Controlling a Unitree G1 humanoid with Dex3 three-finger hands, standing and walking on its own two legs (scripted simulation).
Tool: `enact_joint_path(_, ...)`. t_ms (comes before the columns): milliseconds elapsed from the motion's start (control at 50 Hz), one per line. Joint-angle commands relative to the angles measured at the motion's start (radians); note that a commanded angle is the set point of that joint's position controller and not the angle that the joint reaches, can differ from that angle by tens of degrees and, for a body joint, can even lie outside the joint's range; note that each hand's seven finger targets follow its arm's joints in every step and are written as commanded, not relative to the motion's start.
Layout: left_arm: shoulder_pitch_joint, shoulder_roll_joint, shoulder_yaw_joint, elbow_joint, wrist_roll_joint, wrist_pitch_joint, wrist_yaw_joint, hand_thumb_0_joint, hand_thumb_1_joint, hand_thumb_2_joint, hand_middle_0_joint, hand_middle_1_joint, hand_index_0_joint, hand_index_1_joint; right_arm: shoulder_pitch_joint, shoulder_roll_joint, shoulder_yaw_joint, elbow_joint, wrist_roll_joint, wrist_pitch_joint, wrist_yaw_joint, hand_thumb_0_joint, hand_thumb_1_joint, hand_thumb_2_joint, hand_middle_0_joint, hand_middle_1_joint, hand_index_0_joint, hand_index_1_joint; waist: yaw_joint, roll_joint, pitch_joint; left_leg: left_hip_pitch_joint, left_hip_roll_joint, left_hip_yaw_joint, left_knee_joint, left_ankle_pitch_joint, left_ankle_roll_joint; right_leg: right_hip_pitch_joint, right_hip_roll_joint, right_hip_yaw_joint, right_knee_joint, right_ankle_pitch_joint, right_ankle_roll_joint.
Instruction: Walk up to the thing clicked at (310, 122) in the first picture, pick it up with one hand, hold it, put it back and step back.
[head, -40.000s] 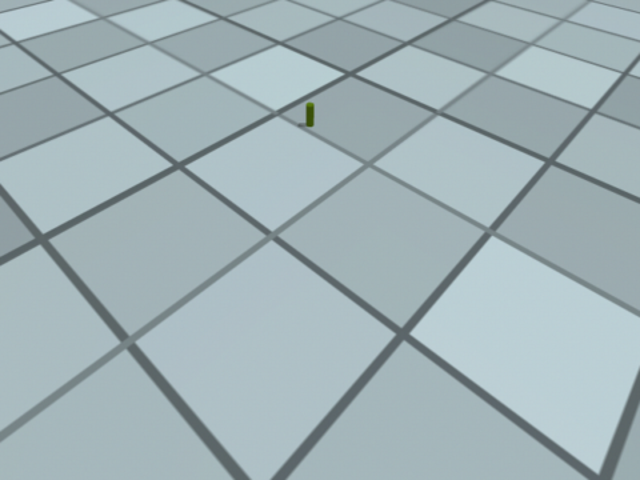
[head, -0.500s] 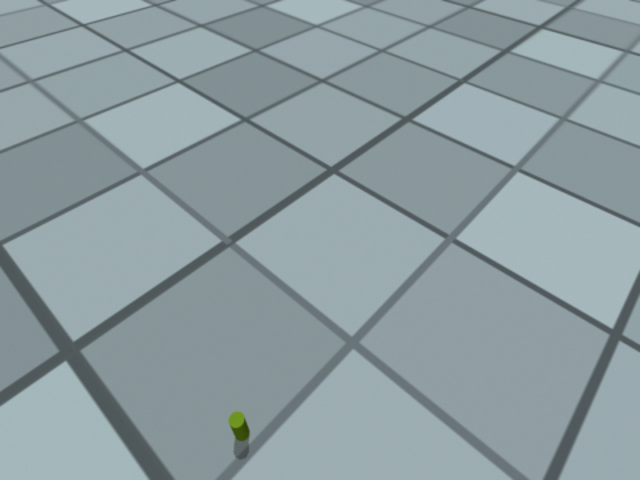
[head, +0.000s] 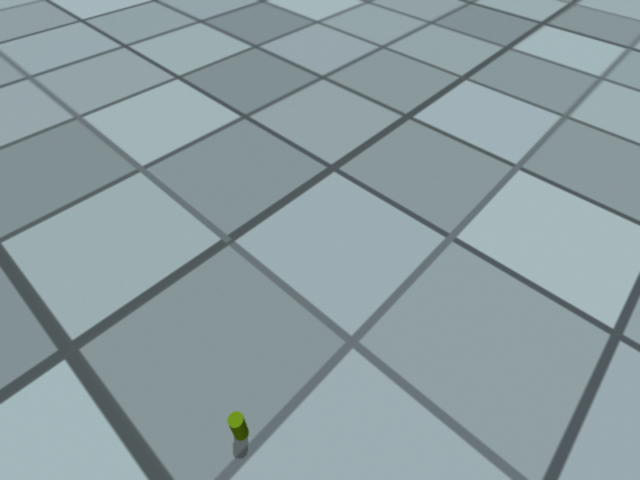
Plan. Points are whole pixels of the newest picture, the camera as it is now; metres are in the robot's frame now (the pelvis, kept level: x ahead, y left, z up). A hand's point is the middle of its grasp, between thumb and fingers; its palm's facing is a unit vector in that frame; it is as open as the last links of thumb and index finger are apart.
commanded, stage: stand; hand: left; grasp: from above
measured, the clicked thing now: (238, 426) +0.40 +0.22 -0.72
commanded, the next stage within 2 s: step back in 0.26 s
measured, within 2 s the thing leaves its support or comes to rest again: neither
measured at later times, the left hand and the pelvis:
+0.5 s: hand out of the picture +0.07 +0.28 -0.17, palm faces +0.00 -0.92 -0.38, open 7.4 cm; pelvis -0.04 +0.01 -0.02, yaw +0 degrees
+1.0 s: hand out of the picture -0.05 +0.26 -0.17, palm faces -0.07 -0.92 -0.39, open 7.4 cm; pelvis -0.15 +0.00 -0.03, yaw -3 degrees
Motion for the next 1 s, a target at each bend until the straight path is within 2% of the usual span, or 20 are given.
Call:
enact_joint_path(0,-0.028,0.202,0.033,-0.055,0.002,-0.023,0.016,0.000,0.900,0.900,-0.200,-0.300,-0.200,-0.300,-0.030,-0.203,-0.034,-0.055,0.002,-0.021,-0.011,0.000,-0.900,-0.900,0.200,0.300,0.200,0.300,-0.005,0.007,-0.075,0.042,0.102,-0.069,-0.034,0.212,0.041,-0.021,-0.113,0.066,-0.039,0.182,-0.020)
enact_joint_path(220,-0.034,0.211,0.032,-0.062,0.002,-0.024,0.012,0.000,0.900,0.900,-0.200,-0.300,-0.200,-0.300,-0.031,-0.209,-0.034,-0.056,0.001,-0.023,-0.008,0.000,-0.900,-0.900,0.200,0.300,0.200,0.300,-0.007,0.016,-0.078,0.037,0.100,-0.067,-0.042,0.163,0.039,-0.025,-0.117,0.079,-0.048,0.153,-0.026)
enact_joint_path(240,-0.044,0.296,0.077,-0.080,-0.018,-0.014,0.016,0.000,0.900,0.900,-0.200,-0.300,-0.200,-0.300,-0.073,-0.273,-0.053,-0.086,0.011,-0.007,-0.001,0.000,-0.900,-0.900,0.200,0.300,0.200,0.300,-0.008,0.001,0.009,-0.037,0.084,-0.074,0.068,0.353,0.068,-0.088,-0.105,0.085,0.040,0.352,-0.036)
enact_joint_path(300,-0.021,0.279,0.085,-0.122,-0.026,-0.004,0.021,0.000,0.900,0.900,-0.200,-0.300,-0.200,-0.300,-0.041,-0.244,-0.056,-0.127,0.027,0.007,0.001,0.000,-0.900,-0.900,0.200,0.300,0.200,0.300,-0.012,-0.013,-0.101,-0.026,0.064,-0.043,0.187,0.418,0.083,-0.065,-0.117,0.083,0.113,0.450,-0.078)
enact_joint_path(380,-0.066,0.291,0.093,-0.191,-0.014,0.018,0.019,0.000,0.900,0.900,-0.200,-0.300,-0.200,-0.300,-0.031,-0.246,-0.073,-0.171,0.022,0.031,0.002,0.000,-0.900,-0.900,0.200,0.300,0.200,0.300,-0.016,-0.060,-0.125,-0.057,0.002,-0.015,0.332,0.231,0.085,-0.154,-0.193,0.155,0.119,0.381,-0.160)
enact_joint_path(460,-0.170,0.322,0.096,-0.268,0.011,0.028,0.018,0.000,0.900,0.900,-0.200,-0.300,-0.200,-0.300,0.077,-0.237,-0.091,-0.196,0.011,0.049,0.016,0.000,-0.900,-0.900,0.200,0.300,0.200,0.300,-0.062,-0.187,-0.095,-0.040,-0.052,-0.026,0.529,-0.241,0.092,-0.344,-0.315,0.225,0.119,0.294,-0.239)
enact_joint_path(480,-0.200,0.322,0.095,-0.284,0.016,0.028,0.019,0.000,0.900,0.900,-0.200,-0.300,-0.200,-0.300,0.117,-0.234,-0.093,-0.198,0.013,0.047,0.019,0.000,-0.900,-0.900,0.200,0.300,0.200,0.300,-0.082,-0.197,-0.087,-0.053,-0.036,-0.029,0.462,-0.221,0.098,-0.324,-0.298,0.205,0.166,0.288,-0.218)
enact_joint_path(500,-0.192,0.302,0.091,-0.289,0.011,0.031,0.019,0.000,0.900,0.900,-0.200,-0.300,-0.200,-0.300,0.128,-0.244,-0.096,-0.194,0.012,0.040,0.019,0.000,-0.900,-0.900,0.200,0.300,0.200,0.300,-0.075,-0.144,-0.078,-0.059,-0.012,-0.031,0.373,-0.031,0.100,-0.311,-0.239,0.165,0.239,0.236,-0.176)
enact_joint_path(540,-0.114,0.219,0.079,-0.293,-0.010,0.045,0.025,0.000,0.900,0.900,-0.200,-0.300,-0.200,-0.300,0.076,-0.336,-0.115,-0.227,-0.007,0.021,0.013,0.000,-0.900,-0.900,0.200,0.300,0.200,0.300,-0.035,0.183,-0.048,-0.093,0.214,-0.358,0.060,0.448,0.190,-0.352,0.079,0.033,0.583,-0.123,-0.056)
enact_joint_path(560,-0.091,0.219,0.087,-0.300,-0.006,0.048,0.033,0.000,0.900,0.900,-0.200,-0.300,-0.200,-0.300,0.081,-0.370,-0.119,-0.241,-0.011,0.011,0.009,0.000,-0.900,-0.900,0.200,0.300,0.200,0.300,-0.032,0.181,-0.094,-0.034,0.289,-0.440,0.080,0.615,0.266,-0.390,0.115,0.132,0.718,-0.417,-0.053)
enact_joint_path(580,-0.070,0.220,0.081,-0.289,-0.002,0.050,0.040,0.000,0.900,0.900,-0.200,-0.300,-0.200,-0.300,0.068,-0.381,-0.122,-0.254,-0.011,0.008,0.004,0.000,-0.900,-0.900,0.200,0.300,0.200,0.300,-0.034,0.179,-0.133,-0.033,0.317,-0.474,0.070,0.584,0.297,-0.404,0.129,0.202,0.817,-0.459,-0.050)
enact_joint_path(660,-0.010,0.247,0.089,-0.266,-0.012,0.050,0.035,0.000,0.900,0.900,-0.200,-0.300,-0.200,-0.300,-0.010,-0.296,-0.101,-0.312,-0.017,0.005,-0.022,0.000,-0.900,-0.900,0.200,0.300,0.200,0.300,0.011,0.147,-0.132,-0.015,0.223,-0.264,0.147,0.484,0.268,-0.421,0.087,0.189,0.911,-0.323,-0.033)
enact_joint_path(760,-0.026,0.242,0.098,-0.307,0.000,0.044,0.022,0.000,0.900,0.900,-0.200,-0.300,-0.200,-0.300,0.075,-0.297,-0.102,-0.323,-0.019,0.008,-0.025,0.000,-0.900,-0.900,0.200,0.300,0.200,0.300,-0.039,0.130,-0.116,0.050,0.222,-0.251,0.143,0.439,0.287,-0.400,0.076,0.135,0.713,-0.337,0.008)
enact_joint_path(840,0.045,0.230,0.106,-0.296,0.003,0.034,0.010,0.000,0.900,0.900,-0.200,-0.300,-0.200,-0.300,0.044,-0.316,-0.099,-0.343,-0.015,0.018,-0.022,0.000,-0.900,-0.900,0.200,0.300,0.200,0.300,-0.025,0.170,-0.166,0.010,0.213,-0.232,0.172,0.309,0.253,-0.266,0.032,0.056,0.404,-0.267,-0.012)
enact_joint_path(880,0.162,0.209,0.109,-0.252,0.011,0.026,0.008,0.000,0.900,0.900,-0.200,-0.300,-0.200,-0.300,0.000,-0.322,-0.096,-0.349,-0.002,0.030,-0.018,0.000,-0.900,-0.900,0.200,0.300,0.200,0.300,0.030,0.165,-0.192,-0.101,0.177,-0.185,0.235,0.227,0.192,-0.083,0.032,0.012,0.117,-0.046,-0.040)
enact_joint_path(900,0.167,0.254,0.118,-0.258,0.026,0.016,0.011,0.000,0.900,0.900,-0.200,-0.300,-0.200,-0.300,0.008,-0.282,-0.082,-0.346,0.010,0.033,-0.016,0.000,-0.900,-0.900,0.200,0.300,0.200,0.300,0.027,0.069,-0.172,-0.239,0.116,-0.155,0.303,0.087,0.127,-0.018,-0.046,0.148,0.070,-0.007,-0.060)
enact_joint_path(920,0.108,0.357,0.143,-0.289,0.028,0.013,0.009,0.000,0.900,0.900,-0.200,-0.300,-0.200,-0.300,0.017,-0.225,-0.069,-0.360,0.014,0.031,-0.015,0.000,-0.900,-0.900,0.200,0.300,0.200,0.300,0.009,-0.207,-0.099,-0.475,-0.083,-0.051,0.476,-0.244,0.049,-0.007,-0.247,0.449,0.014,0.018,-0.156)
enact_joint_path(940,0.061,0.436,0.155,-0.330,0.027,0.015,0.010,0.000,0.900,0.900,-0.200,-0.300,-0.200,-0.300,-0.027,-0.257,-0.086,-0.356,0.007,0.038,-0.032,0.000,-0.900,-0.900,0.200,0.300,0.200,0.300,0.058,-0.275,-0.045,-0.386,-0.123,-0.097,0.723,-0.469,0.029,-0.266,-0.427,0.616,-0.025,0.100,-0.327)
enact_joint_path(960,0.012,0.377,0.146,-0.350,0.019,0.008,0.014,0.000,0.900,0.900,-0.200,-0.300,-0.200,-0.300,-0.004,-0.283,-0.095,-0.332,0.007,0.043,-0.033,0.000,-0.900,-0.900,0.200,0.300,0.200,0.300,0.023,-0.181,0.001,-0.362,-0.117,-0.169,0.843,-0.425,0.026,-0.314,-0.398,0.559,-0.017,0.140,-0.318)
enact_joint_path(980,-0.059,0.314,0.129,-0.362,0.007,0.006,0.017,0.000,0.900,0.900,-0.200,-0.300,-0.200,-0.300,0.059,-0.269,-0.090,-0.303,0.016,0.044,-0.029,0.000,-0.900,-0.900,0.200,0.300,0.200,0.300,-0.027,-0.089,0.014,-0.363,-0.153,-0.203,0.870,-0.345,0.030,-0.286,-0.297,0.381,0.032,0.253,-0.255)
